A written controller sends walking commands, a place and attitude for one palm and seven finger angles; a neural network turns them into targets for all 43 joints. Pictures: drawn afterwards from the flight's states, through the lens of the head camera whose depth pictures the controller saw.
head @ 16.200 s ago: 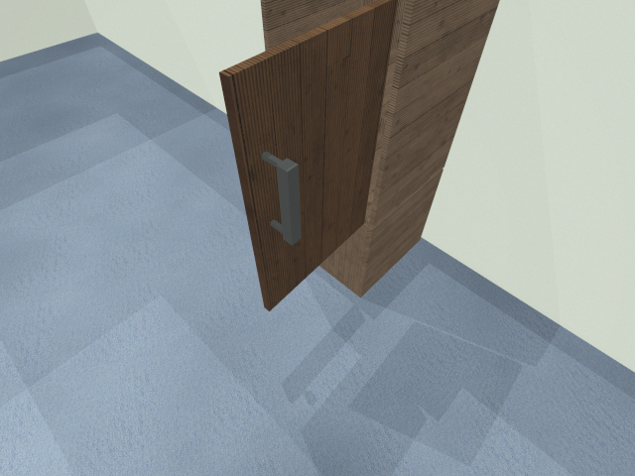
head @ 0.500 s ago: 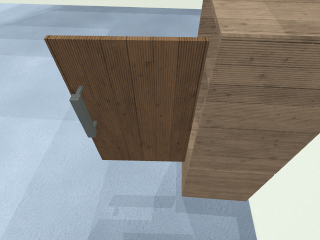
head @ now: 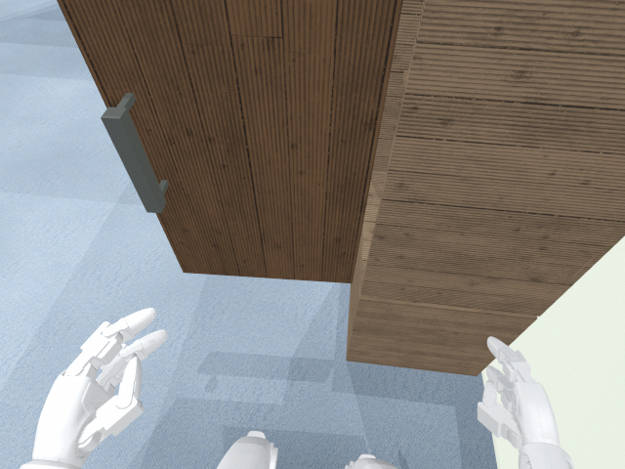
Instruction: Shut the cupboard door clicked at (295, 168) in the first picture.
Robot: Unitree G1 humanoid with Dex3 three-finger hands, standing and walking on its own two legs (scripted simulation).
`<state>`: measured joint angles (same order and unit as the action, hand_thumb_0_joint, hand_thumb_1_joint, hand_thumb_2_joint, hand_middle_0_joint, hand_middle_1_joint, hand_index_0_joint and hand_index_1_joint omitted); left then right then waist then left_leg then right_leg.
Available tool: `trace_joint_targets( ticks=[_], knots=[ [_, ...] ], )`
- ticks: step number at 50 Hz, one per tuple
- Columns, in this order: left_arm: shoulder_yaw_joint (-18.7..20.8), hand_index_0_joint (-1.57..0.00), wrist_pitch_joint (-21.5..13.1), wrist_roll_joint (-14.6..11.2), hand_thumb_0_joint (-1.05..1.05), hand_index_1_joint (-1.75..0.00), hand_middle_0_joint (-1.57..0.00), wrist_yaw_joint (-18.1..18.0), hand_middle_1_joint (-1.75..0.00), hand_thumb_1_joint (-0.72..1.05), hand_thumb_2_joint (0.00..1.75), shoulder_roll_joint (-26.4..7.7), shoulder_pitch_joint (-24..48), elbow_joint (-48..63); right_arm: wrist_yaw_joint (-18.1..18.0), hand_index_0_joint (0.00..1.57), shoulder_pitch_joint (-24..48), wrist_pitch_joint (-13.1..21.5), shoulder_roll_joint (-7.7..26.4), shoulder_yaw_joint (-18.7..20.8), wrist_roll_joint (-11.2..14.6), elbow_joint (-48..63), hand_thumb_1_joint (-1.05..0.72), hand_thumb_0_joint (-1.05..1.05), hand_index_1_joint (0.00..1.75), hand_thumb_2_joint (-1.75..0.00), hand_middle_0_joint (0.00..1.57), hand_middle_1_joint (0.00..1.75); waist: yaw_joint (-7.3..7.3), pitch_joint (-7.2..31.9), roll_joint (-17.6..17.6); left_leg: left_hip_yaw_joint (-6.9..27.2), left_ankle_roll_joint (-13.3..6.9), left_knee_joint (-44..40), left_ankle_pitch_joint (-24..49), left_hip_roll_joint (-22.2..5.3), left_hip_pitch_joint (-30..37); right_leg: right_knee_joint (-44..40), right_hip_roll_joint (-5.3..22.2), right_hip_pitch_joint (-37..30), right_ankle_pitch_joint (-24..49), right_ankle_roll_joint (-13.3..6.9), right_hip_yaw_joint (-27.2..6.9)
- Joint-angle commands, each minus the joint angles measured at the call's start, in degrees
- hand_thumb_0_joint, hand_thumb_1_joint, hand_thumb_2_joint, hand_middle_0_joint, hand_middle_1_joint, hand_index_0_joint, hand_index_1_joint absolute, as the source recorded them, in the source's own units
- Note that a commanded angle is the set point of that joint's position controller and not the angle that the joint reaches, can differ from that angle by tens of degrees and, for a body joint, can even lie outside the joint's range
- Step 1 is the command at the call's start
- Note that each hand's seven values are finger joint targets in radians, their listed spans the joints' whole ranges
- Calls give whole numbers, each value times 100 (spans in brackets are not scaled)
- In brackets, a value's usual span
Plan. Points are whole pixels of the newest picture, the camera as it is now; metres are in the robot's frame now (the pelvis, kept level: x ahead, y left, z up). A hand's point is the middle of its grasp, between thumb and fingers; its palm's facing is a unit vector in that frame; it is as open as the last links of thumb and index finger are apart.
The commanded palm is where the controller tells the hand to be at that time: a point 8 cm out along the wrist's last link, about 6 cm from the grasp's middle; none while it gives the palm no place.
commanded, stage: raise the hand and make a fist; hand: left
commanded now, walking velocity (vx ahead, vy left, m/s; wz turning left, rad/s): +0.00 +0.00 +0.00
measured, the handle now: (143, 156) +0.51 +0.30 +0.10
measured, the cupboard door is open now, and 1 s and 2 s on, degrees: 93 93 93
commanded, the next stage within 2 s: bring the fist close to the handle in 1.56 s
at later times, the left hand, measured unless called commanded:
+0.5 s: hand (109, 379) +0.20 +0.23 +0.06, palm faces +0.03 -1.00 -0.04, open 4.1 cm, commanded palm +0.17 +0.28 +0.07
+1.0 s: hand (94, 359) +0.21 +0.24 +0.10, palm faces +0.02 -1.00 -0.04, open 3.1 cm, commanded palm +0.19 +0.29 +0.10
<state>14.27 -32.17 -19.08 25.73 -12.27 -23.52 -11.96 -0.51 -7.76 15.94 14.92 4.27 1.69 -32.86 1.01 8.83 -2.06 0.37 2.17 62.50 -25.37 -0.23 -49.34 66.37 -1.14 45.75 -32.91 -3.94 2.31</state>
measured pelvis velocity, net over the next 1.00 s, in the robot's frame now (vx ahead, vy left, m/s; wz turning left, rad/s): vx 0.00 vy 0.05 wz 0.02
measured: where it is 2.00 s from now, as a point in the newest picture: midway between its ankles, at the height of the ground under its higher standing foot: outside the picture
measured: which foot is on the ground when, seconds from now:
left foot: down 0.00-1.00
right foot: down 0.00-1.00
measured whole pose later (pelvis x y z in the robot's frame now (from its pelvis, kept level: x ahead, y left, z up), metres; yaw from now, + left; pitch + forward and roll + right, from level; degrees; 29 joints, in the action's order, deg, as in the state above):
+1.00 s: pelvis +0.00 +0.05 +0.02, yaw +1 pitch +9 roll -3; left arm 8.0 -15.8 -15.6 12.9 -14.6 -23.3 7.6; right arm -2.8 -13.8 11.7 12.5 -3.4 1.4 -26.9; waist 1.1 6.5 2.2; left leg 2.3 -1.7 59.0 -23.8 0.4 -44.1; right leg 56.1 -0.9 36.8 -28.3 -0.4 4.1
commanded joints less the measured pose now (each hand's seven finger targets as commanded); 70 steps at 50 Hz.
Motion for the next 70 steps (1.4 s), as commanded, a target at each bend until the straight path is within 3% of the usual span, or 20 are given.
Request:
trace_joint_targets(
  ticks=[1, 4, 6, 9, 10, 13, 15, 16, 20, 24, 29, 31, 35, 37, 44, 45, 48, 60, 69, 70],
  knots=[
    [728, -53, -189, -456, 0, -66, -53, -74, -66, 90, 90, -1104, 570, 2081, -233, 20, -60, 256, 471, 95, 74, 1135, -90, 0, 30, -90, 20, 30, -36, 970, 109, -60, -347, 286, 348, 181, -119, -1929, 485, -561, 634, 794, -1731],
    [181, -58, -320, -218, 0, -72, -58, -255, -72, 90, 90, -1040, 1162, 2752, -417, 20, -227, 360, 554, 24, 41, 1002, -90, 0, 30, -90, 20, 30, -314, 758, 463, 68, -450, 262, 225, 34, 189, -1881, 277, 54, 37, 535, -1337],
    [-125, -62, -189, -111, 0, -76, -62, -279, -76, 90, 90, -981, 1336, 2735, -529, 20, -259, 402, 600, -29, 57, 920, -90, 0, 30, -90, 20, 30, -437, 562, 370, 167, -500, 179, 40, -15, 223, -1893, 166, 291, -324, 483, -1174],
    [-30, -68, 308, -69, 0, -82, -68, -285, -82, 90, 90, -1081, 826, 2287, -594, 20, -289, 416, 603, -77, 96, 884, -90, 0, 30, -90, 20, 30, -284, 571, 410, 196, -489, -71, -47, 6, 181, -1982, 137, 97, -559, 421, -1012],
    [157, -69, 517, -57, 0, -84, -69, -330, -84, 90, 90, -1228, 690, 2155, -601, 20, -247, 394, 596, -106, 115, 905, -90, 0, 30, -90, 20, 30, -129, 647, 549, 200, -493, -152, 54, 24, 224, -1964, 106, -53, -546, 396, -982],
    [304, -75, 994, -107, 0, -90, -75, -559, -90, 90, 90, -1115, 270, 2252, -559, 20, -196, 335, 473, -118, 125, 1030, -90, 0, 30, -90, 20, 30, 61, 864, 447, 212, -446, -480, 253, 49, 454, -2009, 152, -418, -238, 407, -791],
    [599, -79, 1176, -103, 0, -94, -79, -819, -94, 90, 90, -1169, -69, 2088, -518, 20, -156, 259, 380, -121, 98, 1035, -90, 0, 30, -90, 20, 30, 187, 838, 68, 250, -416, -623, 377, 48, 411, -1982, 124, -663, -7, 418, -675],
    [392, -81, 1128, -98, 0, -96, -81, -885, -96, 90, 90, -949, -54, 2290, -490, 20, -168, 266, 368, -125, 78, 1090, -90, 0, 30, -90, 20, 30, 135, 866, 113, 252, -410, -662, 475, 47, 487, -1923, 145, -629, 221, 435, -612],
    [296, -88, 839, 0, 0, -104, -88, -1100, -104, 90, 90, -905, -149, 2382, -408, 20, -234, 268, 407, -136, -12, 1036, -90, 0, 30, -90, 20, 30, 108, 794, 171, 306, -406, -801, 683, 29, 672, -1609, 28, -499, 711, 341, -256],
    [-108, -95, 557, 30, 0, -112, -95, -1063, -112, 90, 90, -699, -120, 2681, -355, 20, -358, 329, 521, -121, -39, 1066, -90, 0, 30, -90, 20, 30, -37, 849, 385, 359, -403, -910, 613, 19, 968, -1440, -31, -207, 777, 285, 0],
    [-210, -104, 615, 167, 0, -122, -104, -1238, -122, 90, 90, -751, -115, 3172, -332, 20, -415, 271, 589, -141, -38, 1159, -90, 0, 30, -90, 20, 30, -45, 926, 732, 516, -360, -1200, 479, -32, 1374, -1349, -82, -165, 884, 220, 195],
    [-184, -108, 709, 239, 0, -126, -108, -1359, -126, 90, 90, -790, -105, 3277, -335, 20, -424, 195, 604, -155, -40, 1211, -90, 0, 30, -90, 20, 30, -42, 925, 661, 589, -343, -1321, 398, -50, 1419, -1339, -100, -235, 886, 216, 243],
    [-95, -115, 893, 290, 0, -134, -115, -1456, -134, 90, 90, -877, -95, 3267, -332, 20, -445, 35, 586, -192, -39, 1251, -90, 0, 30, -90, 20, 30, -36, 856, 695, 569, -332, -1374, 591, -42, 1544, -1430, -136, -407, 1101, 208, 262],
    [-319, -119, 978, 301, 0, -138, -119, -1422, -138, 90, 90, -697, -14, 3342, -310, 20, -445, -17, 583, -223, -20, 1314, -90, 0, 30, -90, 20, 30, -90, 736, 843, 602, -290, -1477, 547, -61, 1661, -1485, -128, -400, 1102, 208, 292],
    [-335, -130, 1209, 291, 0, -150, -130, -1322, -150, 90, 90, -776, 331, 3250, -311, 20, -477, -122, 603, -323, -11, 1400, -90, 0, 30, -90, 20, 30, -151, 566, 792, 611, -299, -1609, 438, -57, 1787, -1723, -143, -550, 1120, 214, 277],
    [-236, -130, 1266, 291, 0, -150, -130, -1332, -150, 90, 90, -868, 378, 3119, -320, 20, -481, -144, 607, -336, -16, 1383, -90, 0, 30, -90, 20, 30, -160, 474, 640, 605, -325, -1621, 324, -42, 1675, -1775, -160, -612, 1059, 220, 257],
    [-216, -130, 1277, 260, 0, -150, -130, -1300, -150, 90, 90, -879, 498, 3255, -316, 20, -459, -118, 593, -360, -3, 1394, -90, 0, 30, -90, 20, 30, -106, 635, 864, 572, -303, -1652, 535, -29, 1870, -1820, -141, -767, 1191, 195, 231],
    [-9, -130, 1446, 101, 0, -150, -130, -1211, -150, 90, 90, -1024, 663, 2773, -352, 20, -421, -56, 615, -371, 45, 1278, -90, 0, 30, -90, 20, 30, -45, 347, 363, 327, -361, -1673, 600, 59, 1678, -2297, -70, -1191, 1032, 255, -27],
    [17, -130, 1196, 69, 0, -150, -130, -1208, -150, 90, 90, -1016, 787, 2857, -334, 20, -436, 1, 586, -324, 21, 1220, -90, 0, 30, -90, 20, 30, -47, 465, 353, 161, -372, -1446, 865, 106, 1598, -2379, 65, -1318, 1232, 328, -350],
    [98, -130, 1183, 83, 0, -150, -130, -1237, -150, 90, 90, -1108, 720, 2804, -337, 20, -457, -21, 593, -317, 22, 1197, -90, 0, 30, -90, 20, 30, -44, 443, 205, 155, -377, -1398, 829, 95, 1511, -2417, 64, -1344, 1128, 346, -407]
  ],
)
